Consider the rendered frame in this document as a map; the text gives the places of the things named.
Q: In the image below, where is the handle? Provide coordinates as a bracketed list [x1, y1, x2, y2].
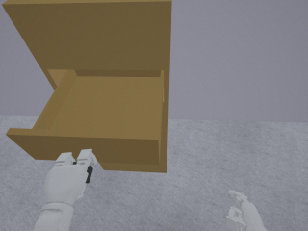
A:
[73, 162, 93, 184]

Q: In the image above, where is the cabinet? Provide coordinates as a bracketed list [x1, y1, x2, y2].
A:
[2, 0, 172, 173]

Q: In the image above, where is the right robot hand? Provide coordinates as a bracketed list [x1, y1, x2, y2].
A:
[226, 190, 264, 231]

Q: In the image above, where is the drawer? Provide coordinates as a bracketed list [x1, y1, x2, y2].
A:
[6, 69, 164, 165]

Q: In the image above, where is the left robot hand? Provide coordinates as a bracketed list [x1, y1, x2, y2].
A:
[43, 149, 98, 206]

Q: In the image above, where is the robot left forearm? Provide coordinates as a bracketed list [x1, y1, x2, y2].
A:
[33, 202, 74, 231]

